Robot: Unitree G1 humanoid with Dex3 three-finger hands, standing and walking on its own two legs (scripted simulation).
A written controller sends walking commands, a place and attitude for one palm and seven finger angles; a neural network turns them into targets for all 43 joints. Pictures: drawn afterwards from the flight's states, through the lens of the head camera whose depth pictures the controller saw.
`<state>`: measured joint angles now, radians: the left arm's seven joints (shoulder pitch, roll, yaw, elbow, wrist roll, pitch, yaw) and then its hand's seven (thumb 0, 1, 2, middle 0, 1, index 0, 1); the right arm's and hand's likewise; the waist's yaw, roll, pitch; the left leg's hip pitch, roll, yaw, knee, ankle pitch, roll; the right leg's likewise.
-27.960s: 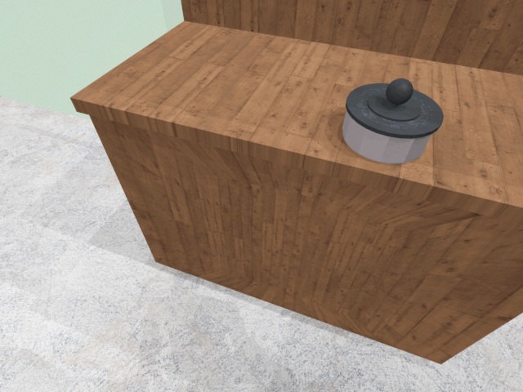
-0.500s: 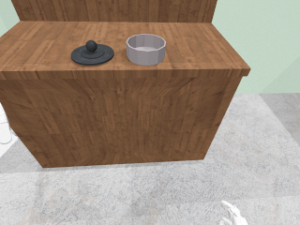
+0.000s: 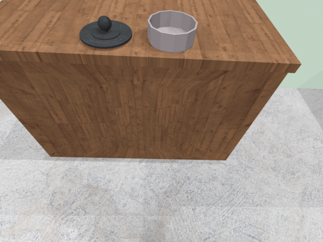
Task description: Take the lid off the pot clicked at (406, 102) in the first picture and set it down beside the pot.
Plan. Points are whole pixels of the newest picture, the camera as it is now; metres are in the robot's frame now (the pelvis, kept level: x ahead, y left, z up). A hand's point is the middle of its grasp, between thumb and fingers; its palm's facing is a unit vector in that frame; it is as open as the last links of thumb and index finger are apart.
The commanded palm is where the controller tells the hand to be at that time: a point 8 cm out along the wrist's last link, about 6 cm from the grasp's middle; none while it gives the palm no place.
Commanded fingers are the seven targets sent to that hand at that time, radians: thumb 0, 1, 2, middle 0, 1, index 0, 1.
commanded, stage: stop stepping back and stand still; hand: left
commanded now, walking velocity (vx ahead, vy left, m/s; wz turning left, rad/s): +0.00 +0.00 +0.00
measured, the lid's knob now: (104, 23) +0.77 +0.23 +0.12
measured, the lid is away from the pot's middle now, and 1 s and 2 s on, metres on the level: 0.24 0.24 0.24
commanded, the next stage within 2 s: let the arm hang, fingers relaxed in 0.48 s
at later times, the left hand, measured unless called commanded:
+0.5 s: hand out of the picture +0.04 +0.19 -0.16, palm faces -0.02 -0.98 -0.22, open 7.3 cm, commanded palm none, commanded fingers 0.00 0.90 0.90 -0.20 -0.30 -0.20 -0.30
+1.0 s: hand out of the picture +0.02 +0.18 -0.16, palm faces -0.03 -0.98 -0.18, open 7.3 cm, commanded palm none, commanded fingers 0.00 0.90 0.90 -0.20 -0.30 -0.20 -0.30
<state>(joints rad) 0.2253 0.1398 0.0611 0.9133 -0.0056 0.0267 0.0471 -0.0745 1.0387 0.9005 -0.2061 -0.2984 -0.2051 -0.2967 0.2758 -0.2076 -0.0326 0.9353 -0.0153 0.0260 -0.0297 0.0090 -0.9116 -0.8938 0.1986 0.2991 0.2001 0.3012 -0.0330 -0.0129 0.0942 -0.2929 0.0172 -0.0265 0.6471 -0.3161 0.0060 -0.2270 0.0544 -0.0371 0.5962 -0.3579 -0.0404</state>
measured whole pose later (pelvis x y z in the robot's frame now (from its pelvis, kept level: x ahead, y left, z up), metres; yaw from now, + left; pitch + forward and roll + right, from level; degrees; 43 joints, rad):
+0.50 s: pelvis +0.02 +0.01 +0.02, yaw -2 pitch -1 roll +0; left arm 0.23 0.14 0.01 1.14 0.01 0.00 0.05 0.01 0.94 0.90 -0.20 -0.30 -0.20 -0.30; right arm 0.30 -0.13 -0.01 1.10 0.00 0.02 -0.05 0.02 -0.93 -0.89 0.20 0.30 0.20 0.30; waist -0.03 0.02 0.04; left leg -0.16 -0.01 0.03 0.46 -0.28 0.03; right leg -0.12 0.03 0.02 0.43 -0.29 -0.01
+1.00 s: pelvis +0.02 +0.02 +0.02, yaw -3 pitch -1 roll +0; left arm 0.26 0.13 0.01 1.16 0.00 0.01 0.04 0.00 0.91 0.90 -0.20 -0.30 -0.20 -0.30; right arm 0.31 -0.12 -0.01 1.11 0.00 0.01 -0.05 0.00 -0.91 -0.89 0.20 0.30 0.20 0.30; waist -0.02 0.00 0.06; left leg -0.15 -0.01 0.04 0.45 -0.28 0.03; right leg -0.12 0.02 0.03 0.41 -0.28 -0.01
